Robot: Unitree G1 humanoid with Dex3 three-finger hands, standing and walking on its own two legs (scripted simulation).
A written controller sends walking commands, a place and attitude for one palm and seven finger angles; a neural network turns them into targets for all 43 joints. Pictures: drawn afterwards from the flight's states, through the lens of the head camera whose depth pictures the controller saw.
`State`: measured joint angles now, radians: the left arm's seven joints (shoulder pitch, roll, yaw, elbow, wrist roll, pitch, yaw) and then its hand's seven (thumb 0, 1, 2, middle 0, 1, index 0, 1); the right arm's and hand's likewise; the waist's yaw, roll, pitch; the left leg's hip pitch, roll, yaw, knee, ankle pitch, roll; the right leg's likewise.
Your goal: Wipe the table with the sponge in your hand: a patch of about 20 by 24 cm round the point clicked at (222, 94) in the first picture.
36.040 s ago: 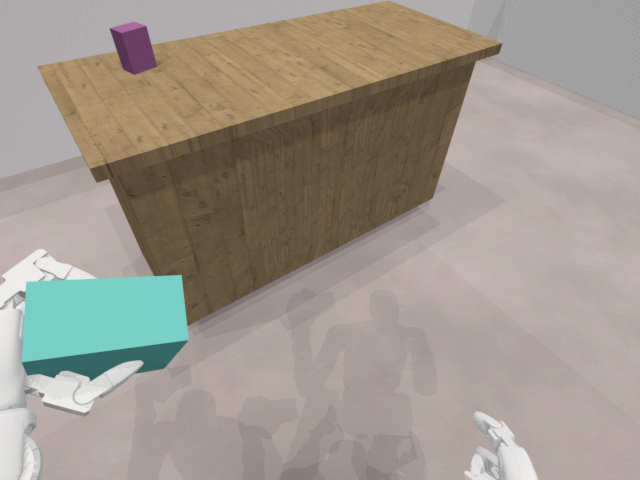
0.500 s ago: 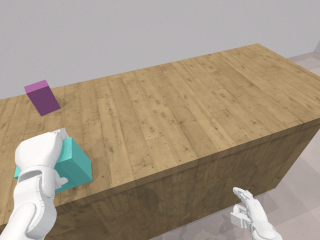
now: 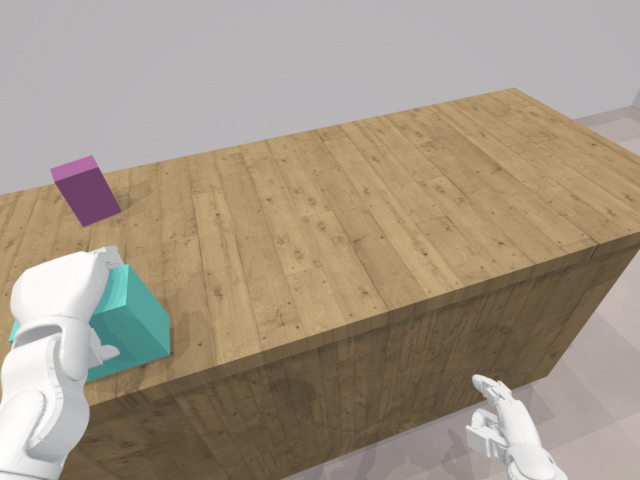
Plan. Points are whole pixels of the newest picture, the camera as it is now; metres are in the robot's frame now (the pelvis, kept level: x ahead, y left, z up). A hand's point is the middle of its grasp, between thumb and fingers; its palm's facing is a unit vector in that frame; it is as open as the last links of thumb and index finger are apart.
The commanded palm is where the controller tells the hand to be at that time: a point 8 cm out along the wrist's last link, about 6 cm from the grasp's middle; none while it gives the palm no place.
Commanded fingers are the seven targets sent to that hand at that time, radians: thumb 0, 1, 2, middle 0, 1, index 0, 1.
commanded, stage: lift the sponge slowly off the table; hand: left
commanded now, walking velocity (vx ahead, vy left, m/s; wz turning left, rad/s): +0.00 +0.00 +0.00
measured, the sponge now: (108, 334) +0.23 +0.32 +0.07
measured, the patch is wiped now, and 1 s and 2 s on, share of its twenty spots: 1.00 1.00 1.00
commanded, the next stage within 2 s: bring the sponge back beside the body in 1.28 s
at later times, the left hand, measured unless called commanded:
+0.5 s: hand (86, 283) +0.25 +0.32 +0.15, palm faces +0.10 -0.06 -0.99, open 9.9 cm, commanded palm +0.21 +0.32 +0.22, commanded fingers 0.00 0.10 1.30 -1.20 -1.60 -1.20 -1.60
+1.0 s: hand (75, 260) +0.26 +0.32 +0.18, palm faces +0.15 -0.06 -0.99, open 9.9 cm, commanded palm +0.22 +0.31 +0.26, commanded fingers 0.00 0.10 1.30 -1.20 -1.60 -1.20 -1.60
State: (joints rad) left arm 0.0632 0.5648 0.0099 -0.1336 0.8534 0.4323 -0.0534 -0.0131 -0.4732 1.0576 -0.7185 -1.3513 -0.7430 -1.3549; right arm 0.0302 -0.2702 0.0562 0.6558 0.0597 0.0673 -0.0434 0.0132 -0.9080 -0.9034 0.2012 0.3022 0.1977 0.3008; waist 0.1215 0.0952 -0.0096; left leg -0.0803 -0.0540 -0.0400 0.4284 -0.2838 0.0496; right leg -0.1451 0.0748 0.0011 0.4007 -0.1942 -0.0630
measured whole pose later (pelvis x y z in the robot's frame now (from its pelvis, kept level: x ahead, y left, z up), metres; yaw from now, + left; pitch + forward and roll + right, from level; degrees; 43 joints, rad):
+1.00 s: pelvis -0.02 +0.00 +0.00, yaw +0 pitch -3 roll +0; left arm -0.19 0.63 0.00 -0.09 0.83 0.49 -0.17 -0.01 -0.49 1.06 -0.73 -1.34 -0.76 -1.35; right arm 0.00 -0.28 0.07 0.64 0.08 0.06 -0.05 0.01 -0.91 -0.90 0.20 0.30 0.20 0.30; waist 0.13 0.11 -0.01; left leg -0.11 -0.07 -0.04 0.42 -0.25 0.05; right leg -0.17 0.06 0.00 0.40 -0.17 -0.06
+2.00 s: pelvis -0.02 +0.00 +0.00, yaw +0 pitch -4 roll +0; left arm -0.01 0.61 0.02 -0.37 0.77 0.58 -0.15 -0.01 -0.49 1.06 -0.74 -1.34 -0.76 -1.35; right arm -0.02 -0.26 0.10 0.60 0.08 0.08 -0.05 0.01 -0.91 -0.90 0.20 0.30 0.20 0.30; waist 0.15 0.11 -0.01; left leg -0.10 -0.06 -0.03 0.43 -0.26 0.05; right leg -0.17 0.07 0.01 0.42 -0.18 -0.06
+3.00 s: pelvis -0.03 -0.01 +0.00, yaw -1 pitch -7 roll +0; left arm 0.20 0.58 0.06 -0.52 0.71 0.54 -0.07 -0.01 -0.49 1.06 -0.74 -1.34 -0.76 -1.34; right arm 0.01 -0.26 0.08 0.60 0.06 0.06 -0.06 0.01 -0.91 -0.90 0.20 0.30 0.20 0.30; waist 0.14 0.11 -0.01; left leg -0.09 -0.04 -0.02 0.48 -0.27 0.03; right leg -0.16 0.09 0.01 0.44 -0.17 -0.08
